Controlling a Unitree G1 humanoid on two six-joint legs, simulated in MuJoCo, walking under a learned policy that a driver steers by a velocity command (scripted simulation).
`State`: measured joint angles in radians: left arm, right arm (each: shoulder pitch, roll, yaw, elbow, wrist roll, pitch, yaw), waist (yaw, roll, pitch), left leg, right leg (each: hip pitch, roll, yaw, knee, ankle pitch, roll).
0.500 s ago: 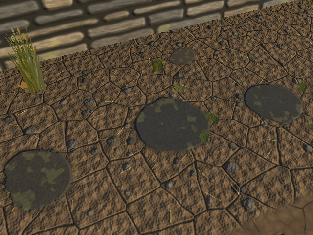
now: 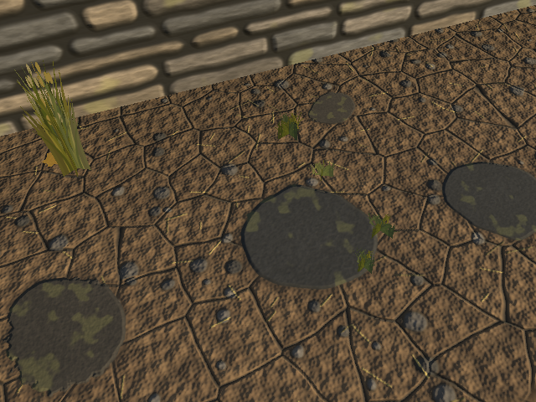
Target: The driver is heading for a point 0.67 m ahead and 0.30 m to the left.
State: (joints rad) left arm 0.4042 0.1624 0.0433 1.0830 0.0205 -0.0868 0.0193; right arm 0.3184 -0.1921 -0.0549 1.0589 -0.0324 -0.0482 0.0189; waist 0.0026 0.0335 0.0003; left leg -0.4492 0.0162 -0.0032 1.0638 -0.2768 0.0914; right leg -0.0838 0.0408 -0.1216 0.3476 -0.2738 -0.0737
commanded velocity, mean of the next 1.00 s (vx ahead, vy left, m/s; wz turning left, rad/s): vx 0.26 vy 0.00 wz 0.53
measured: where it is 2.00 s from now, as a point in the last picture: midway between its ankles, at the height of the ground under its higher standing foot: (169, 398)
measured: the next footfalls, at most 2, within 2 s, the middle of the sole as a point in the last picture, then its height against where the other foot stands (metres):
left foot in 0.32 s outside the picture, level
right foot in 0.90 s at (293, 397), level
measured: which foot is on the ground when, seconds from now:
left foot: up 0.00-0.30, down 0.32-0.90, up 0.92-1.00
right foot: down 0.00-0.32, up 0.34-0.88, down 0.90-1.00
